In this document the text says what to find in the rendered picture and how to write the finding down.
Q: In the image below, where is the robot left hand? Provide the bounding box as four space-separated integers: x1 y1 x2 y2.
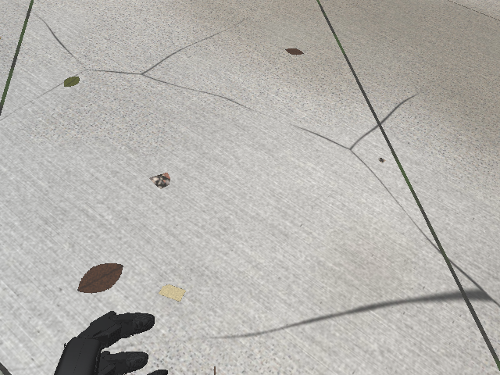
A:
54 311 168 375

